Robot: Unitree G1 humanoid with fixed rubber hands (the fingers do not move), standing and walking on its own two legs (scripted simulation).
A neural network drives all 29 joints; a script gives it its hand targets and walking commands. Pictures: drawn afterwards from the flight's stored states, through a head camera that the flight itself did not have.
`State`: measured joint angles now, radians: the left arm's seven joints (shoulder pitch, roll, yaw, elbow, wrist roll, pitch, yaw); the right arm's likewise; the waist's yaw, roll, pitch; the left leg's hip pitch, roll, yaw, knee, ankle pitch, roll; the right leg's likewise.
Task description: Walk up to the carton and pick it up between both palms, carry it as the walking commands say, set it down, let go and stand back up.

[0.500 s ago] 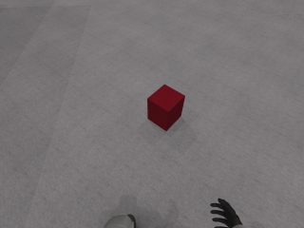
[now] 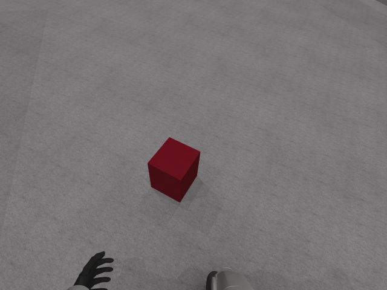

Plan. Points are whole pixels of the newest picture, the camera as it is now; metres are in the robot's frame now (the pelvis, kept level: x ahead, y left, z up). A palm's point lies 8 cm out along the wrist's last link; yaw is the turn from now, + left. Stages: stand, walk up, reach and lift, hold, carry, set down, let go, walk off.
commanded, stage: walk up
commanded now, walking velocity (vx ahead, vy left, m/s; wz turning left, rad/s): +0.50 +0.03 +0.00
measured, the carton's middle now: (174, 170) +0.80 -0.01 -0.65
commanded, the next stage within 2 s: none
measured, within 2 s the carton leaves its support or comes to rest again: neither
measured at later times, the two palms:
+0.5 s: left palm out of the picture +0.12 +0.25 -0.11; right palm (256, 203) +0.35 -0.22 -0.14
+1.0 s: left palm (88, 184) +0.43 +0.26 -0.14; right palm (257, 222) +0.29 -0.21 -0.14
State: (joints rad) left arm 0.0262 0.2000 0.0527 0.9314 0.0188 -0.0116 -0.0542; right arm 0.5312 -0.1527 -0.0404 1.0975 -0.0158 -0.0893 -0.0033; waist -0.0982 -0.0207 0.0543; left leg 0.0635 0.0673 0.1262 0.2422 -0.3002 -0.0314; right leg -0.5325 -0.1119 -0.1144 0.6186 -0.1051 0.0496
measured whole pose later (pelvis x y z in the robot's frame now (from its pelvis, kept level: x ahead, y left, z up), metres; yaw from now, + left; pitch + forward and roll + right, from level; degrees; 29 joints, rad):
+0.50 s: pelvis +0.22 +0.01 +0.00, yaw +0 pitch +0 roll +1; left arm 0.47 0.19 0.06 1.06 0.03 -0.07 0.01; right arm 0.10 -0.22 -0.05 0.96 -0.03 0.01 0.06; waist 0.09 0.03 0.07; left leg -0.51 0.10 0.10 0.65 -0.12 -0.06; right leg -0.07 -0.12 -0.13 0.36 -0.28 0.05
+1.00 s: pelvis +0.35 +0.02 -0.01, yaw +0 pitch -1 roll +2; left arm 0.15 0.20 0.06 1.01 0.01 -0.01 0.01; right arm 0.37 -0.17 -0.03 1.08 0.00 -0.04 -0.02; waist -0.05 -0.04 0.05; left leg -0.18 0.06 0.12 0.44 -0.23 -0.04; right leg -0.30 -0.08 -0.07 0.46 -0.12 0.02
